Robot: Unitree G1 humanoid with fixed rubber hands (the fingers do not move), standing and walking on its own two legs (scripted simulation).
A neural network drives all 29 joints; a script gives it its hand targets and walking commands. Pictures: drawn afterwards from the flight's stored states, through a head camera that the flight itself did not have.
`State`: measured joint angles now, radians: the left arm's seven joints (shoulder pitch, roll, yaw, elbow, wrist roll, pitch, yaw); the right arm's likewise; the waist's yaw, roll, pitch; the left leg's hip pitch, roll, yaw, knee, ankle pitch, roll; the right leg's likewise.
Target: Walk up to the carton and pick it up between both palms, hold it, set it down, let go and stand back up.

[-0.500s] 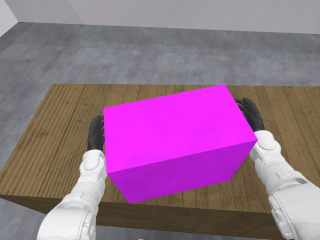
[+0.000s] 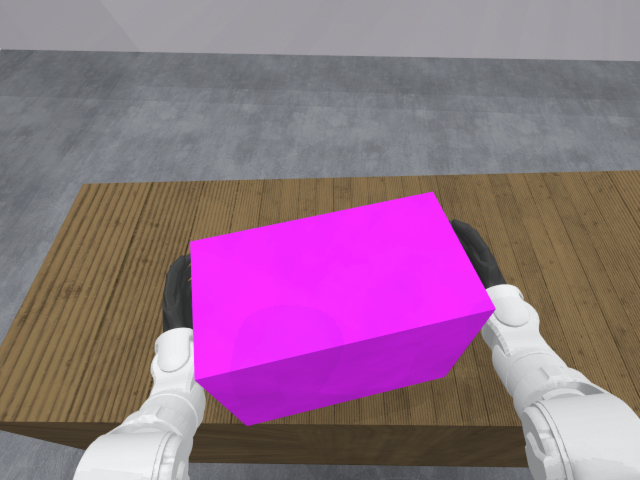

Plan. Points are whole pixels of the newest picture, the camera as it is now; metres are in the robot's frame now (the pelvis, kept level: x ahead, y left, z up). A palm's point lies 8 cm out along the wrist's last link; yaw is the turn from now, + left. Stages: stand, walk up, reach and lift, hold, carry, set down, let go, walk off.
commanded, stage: reach and lift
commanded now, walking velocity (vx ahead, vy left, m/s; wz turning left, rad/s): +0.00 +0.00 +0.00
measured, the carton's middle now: (333, 317) +0.36 +0.02 -0.04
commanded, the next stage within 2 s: none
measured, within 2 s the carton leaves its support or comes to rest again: leaves its support in 0.66 s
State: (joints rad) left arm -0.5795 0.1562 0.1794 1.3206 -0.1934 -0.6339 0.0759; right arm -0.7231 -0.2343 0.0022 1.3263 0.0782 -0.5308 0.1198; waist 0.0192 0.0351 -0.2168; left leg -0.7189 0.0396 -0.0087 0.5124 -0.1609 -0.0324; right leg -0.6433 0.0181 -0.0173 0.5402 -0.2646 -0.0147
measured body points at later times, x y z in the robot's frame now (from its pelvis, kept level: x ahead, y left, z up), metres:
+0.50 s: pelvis +0.01 +0.01 +0.01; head +0.09 -0.01 +0.45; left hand +0.35 +0.23 -0.01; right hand +0.40 -0.17 +0.01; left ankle +0.03 +0.14 -0.73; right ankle -0.02 -0.11 -0.73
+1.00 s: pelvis +0.00 +0.01 +0.02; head +0.05 +0.00 +0.46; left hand +0.35 +0.24 +0.03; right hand +0.39 -0.17 +0.04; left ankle +0.03 +0.14 -0.73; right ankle -0.02 -0.11 -0.73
